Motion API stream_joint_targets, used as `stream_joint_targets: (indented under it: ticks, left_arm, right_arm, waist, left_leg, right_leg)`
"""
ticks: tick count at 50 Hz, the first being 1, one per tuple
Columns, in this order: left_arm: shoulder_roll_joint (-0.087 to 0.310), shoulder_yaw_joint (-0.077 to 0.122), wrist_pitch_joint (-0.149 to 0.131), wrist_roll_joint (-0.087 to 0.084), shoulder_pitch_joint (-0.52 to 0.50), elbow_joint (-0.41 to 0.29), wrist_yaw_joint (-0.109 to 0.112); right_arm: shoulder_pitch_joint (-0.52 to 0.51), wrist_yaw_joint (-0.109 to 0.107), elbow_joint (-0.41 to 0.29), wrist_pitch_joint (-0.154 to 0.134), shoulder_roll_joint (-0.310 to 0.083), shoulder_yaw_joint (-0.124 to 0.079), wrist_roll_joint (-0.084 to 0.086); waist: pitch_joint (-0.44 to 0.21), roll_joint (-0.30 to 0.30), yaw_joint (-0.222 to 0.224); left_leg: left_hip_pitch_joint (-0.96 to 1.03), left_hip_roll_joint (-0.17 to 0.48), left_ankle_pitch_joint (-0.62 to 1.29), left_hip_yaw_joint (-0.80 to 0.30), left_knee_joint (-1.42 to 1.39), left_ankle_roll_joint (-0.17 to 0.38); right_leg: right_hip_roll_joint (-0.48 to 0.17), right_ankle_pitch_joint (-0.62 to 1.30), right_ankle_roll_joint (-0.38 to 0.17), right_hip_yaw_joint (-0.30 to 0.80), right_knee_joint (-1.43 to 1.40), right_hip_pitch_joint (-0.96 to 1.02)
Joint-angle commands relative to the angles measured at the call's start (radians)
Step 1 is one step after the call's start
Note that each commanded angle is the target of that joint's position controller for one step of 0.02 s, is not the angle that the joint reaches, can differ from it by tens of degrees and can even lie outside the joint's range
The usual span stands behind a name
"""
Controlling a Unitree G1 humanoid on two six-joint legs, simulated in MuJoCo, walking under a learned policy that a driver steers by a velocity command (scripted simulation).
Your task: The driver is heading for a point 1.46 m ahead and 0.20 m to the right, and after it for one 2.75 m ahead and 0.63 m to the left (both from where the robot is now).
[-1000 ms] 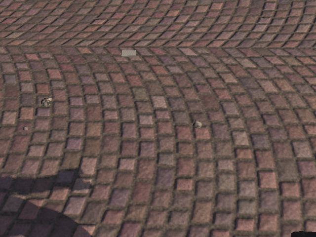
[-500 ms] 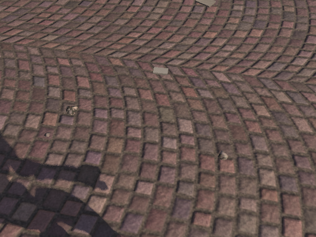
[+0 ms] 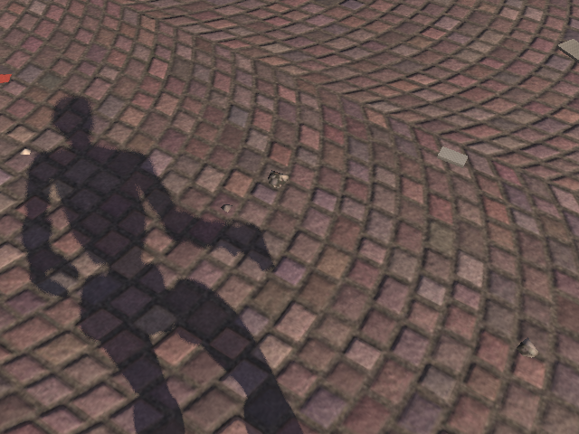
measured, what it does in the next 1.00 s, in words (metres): steps on the spot: right foot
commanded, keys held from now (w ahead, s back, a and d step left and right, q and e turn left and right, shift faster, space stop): q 0.10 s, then no key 0.54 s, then w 0.36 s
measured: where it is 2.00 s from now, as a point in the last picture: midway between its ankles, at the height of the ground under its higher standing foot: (293, 389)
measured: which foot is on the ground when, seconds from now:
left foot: down 0.00-1.00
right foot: up 0.00-0.38, down 0.40-0.88, up 0.90-1.00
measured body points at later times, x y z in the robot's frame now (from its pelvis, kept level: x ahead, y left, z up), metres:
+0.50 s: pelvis +0.01 -0.01 +0.01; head +0.03 -0.02 +0.46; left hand +0.11 +0.28 -0.09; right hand +0.20 -0.23 -0.10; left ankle +0.00 +0.11 -0.73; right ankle +0.03 -0.13 -0.73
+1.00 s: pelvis +0.08 +0.02 +0.01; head +0.09 +0.04 +0.46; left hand +0.16 +0.31 -0.11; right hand +0.16 -0.24 -0.10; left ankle +0.02 +0.11 -0.73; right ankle +0.06 -0.12 -0.66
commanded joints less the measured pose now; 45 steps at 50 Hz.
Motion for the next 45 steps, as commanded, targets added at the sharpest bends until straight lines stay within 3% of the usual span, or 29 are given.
stream_joint_targets:
  ticks: [1, 2, 4, 5, 7, 11, 16, 18, 19, 20, 21, 22, 23, 26, 32, 33, 35, 37, 39, 41, 43, 44, 45]
  left_arm:
    - [0.096, 0.019, -0.021, 0.024, -0.074, -0.113, 0.005]
    - [0.115, 0.027, -0.016, 0.001, -0.082, -0.112, 0.007]
    - [0.125, 0.036, -0.008, 0.01, -0.056, -0.086, 0.022]
    - [0.123, 0.038, -0.007, 0.016, -0.041, -0.082, 0.022]
    - [0.098, 0.031, -0.008, 0.009, 0.0, -0.065, 0.015]
    - [0.058, 0.008, -0.007, 0.004, -0.037, -0.074, 0.008]
    - [0.072, 0.006, -0.013, -0.005, -0.044, -0.086, -0.006]
    - [0.051, 0.002, -0.022, -0.003, -0.006, -0.075, -0.013]
    - [0.047, -0.003, -0.029, 0.008, 0.01, -0.072, -0.017]
    - [0.094, 0.003, -0.034, 0.025, 0.025, -0.079, -0.013]
    - [0.15, 0.01, -0.034, 0.03, -0.019, -0.082, -0.01]
    - [0.082, -0.007, -0.036, 0.026, -0.05, -0.082, -0.016]
    - [0.049, -0.017, -0.04, 0.024, -0.074, -0.087, -0.021]
    - [0.065, -0.018, -0.054, 0.019, -0.047, -0.077, -0.02]
    - [0.047, -0.029, -0.048, 0.014, -0.016, -0.071, -0.009]
    - [0.04, -0.032, -0.045, 0.015, -0.005, -0.065, -0.008]
    - [0.071, -0.024, -0.036, 0.004, 0.009, -0.059, -0.004]
    - [0.103, -0.016, -0.037, -0.008, 0.061, -0.043, 0.002]
    - [0.131, -0.007, -0.045, -0.014, 0.095, -0.026, 0.005]
    - [0.13, -0.006, -0.049, -0.018, 0.063, -0.03, 0.001]
    - [0.107, -0.013, -0.042, -0.029, -0.019, -0.052, -0.007]
    - [0.065, -0.024, -0.045, -0.023, -0.04, -0.061, -0.01]
    - [-0.011, -0.046, -0.057, -0.017, -0.069, -0.095, -0.014]
  right_arm:
    - [0.15, -0.005, -0.057, -0.041, -0.242, -0.068, -0.041]
    - [0.1, -0.006, -0.048, -0.057, -0.215, -0.055, -0.038]
    - [-0.003, -0.019, -0.053, -0.059, -0.165, -0.04, -0.004]
    - [-0.021, -0.025, -0.057, -0.054, -0.16, -0.034, -0.002]
    - [-0.026, -0.033, -0.055, -0.05, -0.147, -0.026, -0.014]
    - [-0.008, -0.04, -0.034, -0.048, -0.147, -0.021, -0.018]
    - [-0.009, -0.024, -0.01, -0.043, -0.143, -0.009, -0.022]
    - [-0.036, -0.021, 0.0, -0.043, -0.116, 0.006, -0.013]
    - [-0.017, -0.021, 0.013, -0.047, -0.091, 0.016, -0.011]
    - [0.022, -0.022, 0.02, -0.056, -0.06, 0.027, -0.03]
    - [0.093, -0.018, 0.031, -0.065, -0.055, 0.024, -0.037]
    - [0.073, -0.022, 0.037, -0.064, -0.071, 0.023, -0.043]
    - [0.04, -0.024, 0.042, -0.06, -0.089, 0.017, -0.042]
    - [0.009, -0.028, 0.05, -0.042, -0.083, 0.014, -0.034]
    - [0.032, -0.028, 0.093, -0.053, -0.055, 0.015, -0.028]
    - [0.05, -0.03, 0.106, -0.052, -0.044, 0.018, -0.028]
    - [0.066, -0.033, 0.119, -0.055, -0.048, 0.014, -0.02]
    - [0.053, -0.03, 0.105, -0.077, -0.039, 0.014, -0.009]
    - [0.019, -0.023, 0.089, -0.107, -0.034, 0.014, 0.001]
    - [0.049, -0.01, 0.099, -0.128, -0.032, 0.011, 0.007]
    - [0.179, 0.002, 0.164, -0.142, -0.033, 0.003, 0.004]
    - [0.256, 0.003, 0.195, -0.144, -0.058, -0.008, -0.002]
    - [0.355, -0.002, 0.212, -0.148, -0.135, -0.028, -0.005]
  waist:
    - [-0.23, 0.231, -0.11]
    - [-0.172, 0.195, -0.076]
    - [-0.122, 0.148, -0.03]
    - [-0.126, 0.153, -0.016]
    - [-0.161, 0.153, -0.004]
    - [-0.152, 0.171, -0.035]
    - [-0.108, 0.185, -0.054]
    - [-0.101, 0.165, -0.015]
    - [-0.102, 0.136, -0.001]
    - [-0.13, 0.052, -0.023]
    - [-0.125, -0.115, -0.105]
    - [-0.135, -0.148, -0.089]
    - [-0.108, -0.126, -0.075]
    - [-0.069, -0.081, -0.04]
    - [-0.069, 0.012, -0.02]
    - [-0.089, 0.016, -0.019]
    - [-0.045, -0.013, -0.012]
    - [0.027, -0.085, -0.001]
    - [0.085, -0.118, 0.006]
    - [0.076, -0.123, -0.022]
    - [0.036, -0.106, -0.096]
    - [0.007, -0.054, -0.123]
    - [-0.02, 0.172, -0.141]
  left_leg:
    - [0.33, 0.407, 0.687, -0.533, -0.18, 0.36]
    - [0.282, 0.339, 0.594, -0.432, -0.188, 0.305]
    - [0.213, 0.243, 0.474, -0.34, -0.189, 0.207]
    - [0.168, 0.22, 0.506, -0.32, -0.189, 0.201]
    - [0.16, 0.203, 0.506, -0.287, -0.189, 0.202]
    - [0.147, 0.192, 0.389, -0.295, -0.182, 0.196]
    - [0.081, 0.203, 0.279, -0.365, -0.168, 0.203]
    - [0.053, 0.175, 0.263, -0.365, -0.133, 0.171]
    - [0.023, 0.146, 0.219, -0.356, -0.124, 0.127]
    - [-0.022, 0.091, 0.111, -0.315, -0.066, 0.064]
    - [-0.041, -0.011, -0.054, -0.199, -0.023, 0.009]
    - [0.054, 0.002, -0.07, -0.167, -0.04, -0.031]
    - [0.078, 0.006, -0.017, -0.165, -0.056, -0.039]
    - [0.061, 0.01, 0.08, -0.187, -0.071, -0.017]
    - [0.05, 0.017, 0.135, -0.2, -0.088, -0.018]
    - [0.058, 0.006, 0.061, -0.187, -0.09, -0.018]
    - [-0.016, -0.038, -0.193, -0.133, -0.036, -0.007]
    - [-0.137, -0.046, -0.243, -0.069, 0.081, -0.003]
    - [-0.186, 0.001, -0.185, -0.04, 0.169, -0.001]
    - [-0.124, 0.024, -0.2, -0.034, 0.118, 0.023]
    - [0.169, -0.015, -0.048, 0.007, -0.057, 0.041]
    - [0.281, 0.014, -0.029, -0.06, -0.086, 0.048]
    - [0.38, 0.188, -0.235, -0.381, -0.239, 0.13]
  right_leg:
    - [0.1, -0.297, 0.038, 0.161, 0.511, -0.377]
    - [0.082, -0.211, 0.026, 0.185, 0.542, -0.387]
    - [0.069, -0.06, 0.025, 0.199, 0.477, -0.381]
    - [0.086, -0.013, 0.033, 0.191, 0.48, -0.333]
    - [0.103, 0.045, 0.044, 0.175, 0.437, -0.28]
    - [0.097, 0.074, 0.046, 0.172, 0.219, -0.201]
    - [0.105, 0.039, 0.02, 0.16, 0.031, -0.068]
    - [0.115, 0.155, -0.002, 0.143, -0.166, 0.042]
    - [0.101, 0.302, -0.019, 0.16, -0.293, 0.131]
    - [-0.004, 0.496, -0.05, 0.261, -0.301, 0.228]
    - [-0.088, 0.583, -0.135, 0.339, -0.272, 0.199]
    - [-0.106, 0.44, -0.196, 0.369, -0.307, 0.094]
    - [-0.054, 0.314, -0.167, 0.331, -0.31, 0.073]
    - [0.018, 0.222, -0.094, 0.257, -0.286, 0.072]
    - [0.05, 0.247, -0.088, 0.219, -0.243, 0.107]
    - [0.058, 0.158, -0.09, 0.214, -0.253, 0.116]
    - [0.052, -0.14, -0.127, 0.254, -0.289, 0.098]
    - [-0.066, -0.367, -0.21, 0.434, -0.4, 0.093]
    - [-0.185, -0.4, -0.284, 0.594, -0.477, 0.071]
    - [-0.171, -0.303, -0.27, 0.544, -0.472, 0.048]
    - [-0.063, -0.176, -0.204, 0.373, -0.398, -0.094]
    - [-0.003, -0.09, -0.164, 0.29, -0.275, -0.158]
    - [0.127, -0.019, -0.086, 0.129, 0.033, -0.3]
Keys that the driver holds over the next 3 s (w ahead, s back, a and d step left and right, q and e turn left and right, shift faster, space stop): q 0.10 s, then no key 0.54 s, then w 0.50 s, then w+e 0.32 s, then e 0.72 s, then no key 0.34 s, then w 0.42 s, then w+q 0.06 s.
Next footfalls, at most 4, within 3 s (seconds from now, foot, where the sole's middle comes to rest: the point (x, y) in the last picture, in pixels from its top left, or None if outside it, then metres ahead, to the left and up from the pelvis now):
0.40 right None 0.07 -0.12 -0.77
1.34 right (326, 431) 0.46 -0.06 -0.77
1.80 left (257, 336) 0.68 0.11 -0.77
2.24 right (350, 401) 0.53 -0.11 -0.77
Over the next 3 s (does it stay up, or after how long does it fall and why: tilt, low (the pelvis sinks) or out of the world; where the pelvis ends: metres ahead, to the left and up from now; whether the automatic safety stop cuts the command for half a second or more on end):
stays up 0.61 -0.09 0.01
